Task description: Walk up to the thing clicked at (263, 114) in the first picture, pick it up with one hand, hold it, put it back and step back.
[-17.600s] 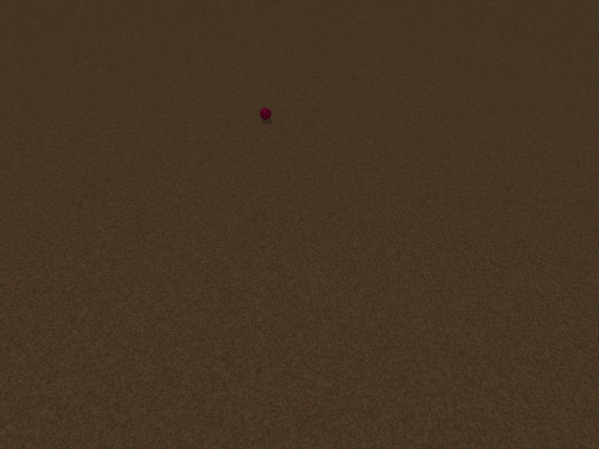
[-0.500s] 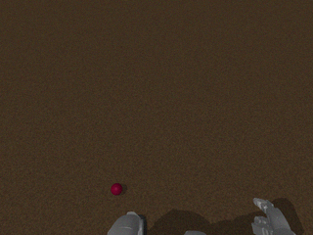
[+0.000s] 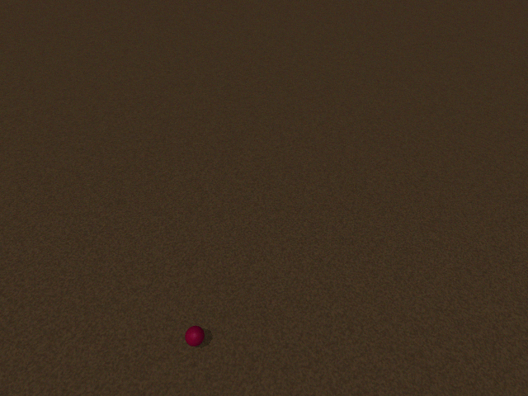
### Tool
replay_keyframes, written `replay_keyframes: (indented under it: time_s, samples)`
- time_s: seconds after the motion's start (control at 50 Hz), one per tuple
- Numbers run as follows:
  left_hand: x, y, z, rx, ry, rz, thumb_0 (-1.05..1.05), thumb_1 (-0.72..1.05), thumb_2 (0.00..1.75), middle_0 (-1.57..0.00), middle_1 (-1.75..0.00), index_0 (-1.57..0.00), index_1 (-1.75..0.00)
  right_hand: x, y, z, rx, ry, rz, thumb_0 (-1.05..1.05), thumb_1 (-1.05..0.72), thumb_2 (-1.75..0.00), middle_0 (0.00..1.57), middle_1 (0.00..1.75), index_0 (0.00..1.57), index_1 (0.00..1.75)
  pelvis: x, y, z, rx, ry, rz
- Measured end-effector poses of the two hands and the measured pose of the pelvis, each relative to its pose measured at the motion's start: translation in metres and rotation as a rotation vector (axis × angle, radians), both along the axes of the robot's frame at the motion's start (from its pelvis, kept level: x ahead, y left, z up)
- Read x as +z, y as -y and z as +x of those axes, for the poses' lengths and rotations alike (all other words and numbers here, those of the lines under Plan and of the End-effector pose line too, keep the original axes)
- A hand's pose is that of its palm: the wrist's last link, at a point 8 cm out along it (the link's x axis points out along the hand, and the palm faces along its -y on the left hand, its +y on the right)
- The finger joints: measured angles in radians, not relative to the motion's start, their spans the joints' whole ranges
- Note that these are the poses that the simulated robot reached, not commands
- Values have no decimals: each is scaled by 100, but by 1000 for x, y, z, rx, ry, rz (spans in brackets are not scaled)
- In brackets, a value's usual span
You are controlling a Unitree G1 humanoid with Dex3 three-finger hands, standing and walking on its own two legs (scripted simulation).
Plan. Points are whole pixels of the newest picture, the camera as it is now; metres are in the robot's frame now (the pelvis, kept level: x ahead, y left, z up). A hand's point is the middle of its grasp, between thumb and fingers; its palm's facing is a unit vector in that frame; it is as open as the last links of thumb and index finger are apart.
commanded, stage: walk up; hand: left
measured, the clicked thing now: (194, 335) +0.46 +0.23 -0.73
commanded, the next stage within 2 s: none
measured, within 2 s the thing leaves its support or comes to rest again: neither
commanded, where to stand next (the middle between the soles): +0.06 +0.00 m, yaw -2 degrees
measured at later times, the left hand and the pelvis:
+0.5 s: hand out of the picture +0.09 +0.26 -0.14, palm faces +0.00 -0.93 -0.36, open 7.4 cm; pelvis +0.01 +0.00 +0.01, yaw +0 degrees
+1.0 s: hand out of the picture +0.10 +0.26 -0.14, palm faces -0.02 -0.94 -0.33, open 7.4 cm; pelvis +0.01 +0.01 +0.02, yaw +0 degrees
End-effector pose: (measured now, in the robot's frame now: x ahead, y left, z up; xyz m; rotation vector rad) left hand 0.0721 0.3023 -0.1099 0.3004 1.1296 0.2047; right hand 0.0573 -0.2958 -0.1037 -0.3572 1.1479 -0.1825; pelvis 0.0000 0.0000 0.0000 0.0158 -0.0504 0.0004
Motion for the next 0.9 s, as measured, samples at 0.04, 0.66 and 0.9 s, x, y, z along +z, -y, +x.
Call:
replay_keyframes:
  time_s: [0.04, 0.66, 0.9]
  samples:
    - [-2, 4, 1, -6, 14, -7, 0, 90, 90, -20, -30, -20, -30, 2, 2, 10, 10, 26, 0, 1, -90, -89, 21, 30, 21, 30, -1, 2, 0, -11, -1, -1]
    - [10, -3, 22, -10, -33, 3, 0, 90, 90, -20, -30, -20, -30, 0, -6, 23, -35, -41, 29, 1, -90, -89, 20, 30, 21, 30, 13, -7, 7, -4, -9, -15]
    - [8, 0, 21, -6, -63, -8, 0, 90, 90, -20, -30, -20, -30, 1, -5, 17, -51, -68, 23, 1, -90, -89, 20, 30, 21, 30, 16, -9, 9, -5, -10, -14]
